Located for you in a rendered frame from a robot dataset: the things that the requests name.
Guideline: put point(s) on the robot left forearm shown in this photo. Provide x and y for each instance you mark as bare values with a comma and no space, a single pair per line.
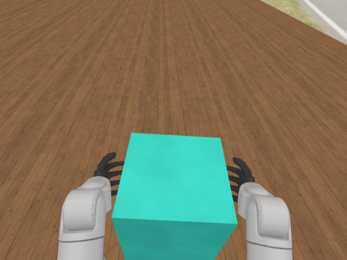
82,225

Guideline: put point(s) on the robot right forearm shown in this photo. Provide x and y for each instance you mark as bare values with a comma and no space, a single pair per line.
268,224

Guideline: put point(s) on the robot right hand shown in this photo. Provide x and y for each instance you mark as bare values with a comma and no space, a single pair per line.
245,176

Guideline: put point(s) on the robot left hand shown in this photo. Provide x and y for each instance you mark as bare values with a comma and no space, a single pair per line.
104,167

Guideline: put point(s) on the carton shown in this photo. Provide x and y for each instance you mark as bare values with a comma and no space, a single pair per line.
174,200

